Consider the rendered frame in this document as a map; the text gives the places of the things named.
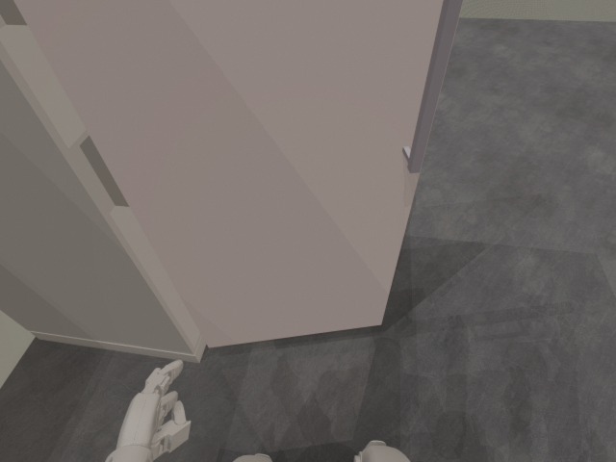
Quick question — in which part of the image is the left robot hand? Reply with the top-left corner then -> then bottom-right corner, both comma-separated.
116,360 -> 191,461

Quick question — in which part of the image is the right robot shin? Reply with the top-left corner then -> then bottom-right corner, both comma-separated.
362,441 -> 386,452

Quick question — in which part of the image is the handle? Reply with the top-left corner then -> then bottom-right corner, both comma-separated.
402,0 -> 463,173

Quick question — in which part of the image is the fridge door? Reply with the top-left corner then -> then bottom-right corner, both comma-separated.
13,0 -> 464,347

